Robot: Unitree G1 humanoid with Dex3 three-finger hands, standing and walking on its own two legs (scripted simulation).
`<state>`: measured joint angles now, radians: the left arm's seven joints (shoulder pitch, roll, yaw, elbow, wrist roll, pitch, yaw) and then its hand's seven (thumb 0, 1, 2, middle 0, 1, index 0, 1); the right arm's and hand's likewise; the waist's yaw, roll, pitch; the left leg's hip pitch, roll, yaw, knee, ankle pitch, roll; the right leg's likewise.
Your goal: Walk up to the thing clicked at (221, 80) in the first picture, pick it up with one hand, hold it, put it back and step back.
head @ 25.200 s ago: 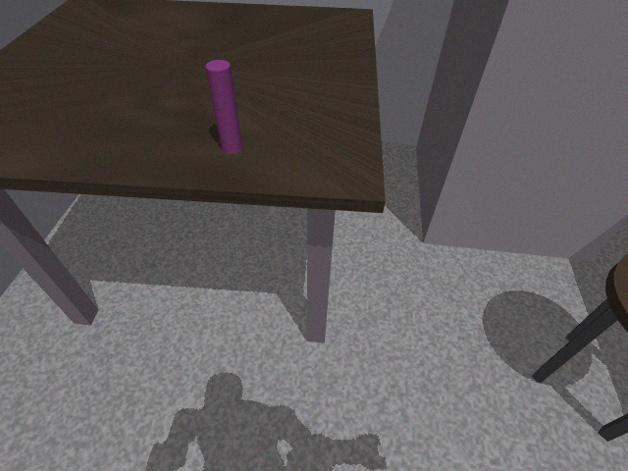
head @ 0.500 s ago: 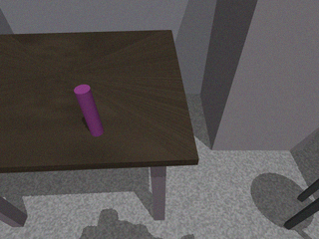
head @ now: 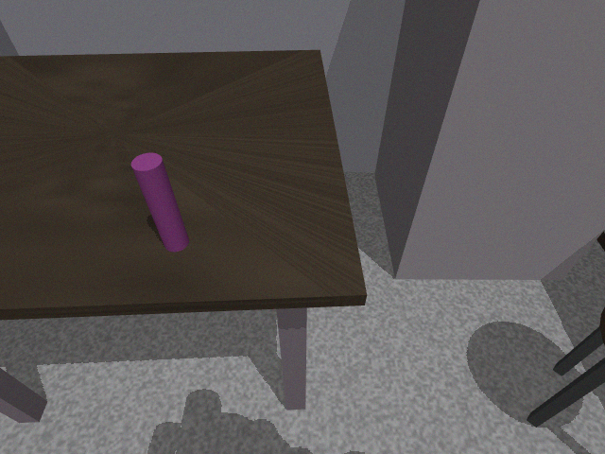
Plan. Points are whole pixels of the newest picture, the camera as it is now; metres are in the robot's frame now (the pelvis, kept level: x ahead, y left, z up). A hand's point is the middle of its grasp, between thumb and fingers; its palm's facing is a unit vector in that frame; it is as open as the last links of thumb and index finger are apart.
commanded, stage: home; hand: left
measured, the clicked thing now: (163, 206) +0.49 +0.23 +0.06
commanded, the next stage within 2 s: stand in 0.90 s
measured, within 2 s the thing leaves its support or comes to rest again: neither
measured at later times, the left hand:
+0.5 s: hand out of the picture +0.09 +0.25 -0.15, palm faces -0.03 -0.93 -0.36, open 17.5 cm
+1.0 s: hand out of the picture +0.09 +0.25 -0.15, palm faces -0.03 -0.93 -0.36, open 17.5 cm
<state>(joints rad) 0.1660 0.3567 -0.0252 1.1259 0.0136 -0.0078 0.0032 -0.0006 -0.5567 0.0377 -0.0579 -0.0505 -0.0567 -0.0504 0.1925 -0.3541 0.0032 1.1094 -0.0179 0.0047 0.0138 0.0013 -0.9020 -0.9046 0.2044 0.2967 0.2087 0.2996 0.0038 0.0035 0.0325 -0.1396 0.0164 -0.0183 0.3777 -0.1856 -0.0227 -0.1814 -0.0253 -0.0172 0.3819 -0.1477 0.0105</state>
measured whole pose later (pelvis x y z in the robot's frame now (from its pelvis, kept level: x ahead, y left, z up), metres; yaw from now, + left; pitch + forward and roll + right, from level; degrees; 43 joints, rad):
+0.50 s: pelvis +0.02 +0.00 +0.00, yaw +0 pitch -3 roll +0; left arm 0.11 0.35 -0.02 1.14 0.01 -0.01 0.00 0.00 -0.55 0.04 -0.06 -0.05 -0.06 -0.05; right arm 0.13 -0.36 0.01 1.11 -0.01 0.00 0.00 0.00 -0.90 -0.90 0.20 0.30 0.21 0.30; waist 0.00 0.01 0.04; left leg -0.09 0.02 -0.02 0.33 -0.19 -0.03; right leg -0.14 -0.02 -0.02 0.35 -0.16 0.01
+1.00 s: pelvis +0.02 -0.01 +0.00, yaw +0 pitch -3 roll +0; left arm 0.11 0.35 -0.01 1.14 0.01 0.00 0.00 0.00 -0.56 0.04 -0.06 -0.05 -0.06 -0.05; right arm 0.14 -0.36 0.01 1.12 -0.01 0.00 0.00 0.00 -0.90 -0.90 0.20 0.30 0.21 0.30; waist 0.00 0.01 0.05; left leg -0.08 0.03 -0.02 0.32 -0.19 -0.03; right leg -0.13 -0.01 -0.02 0.34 -0.16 0.00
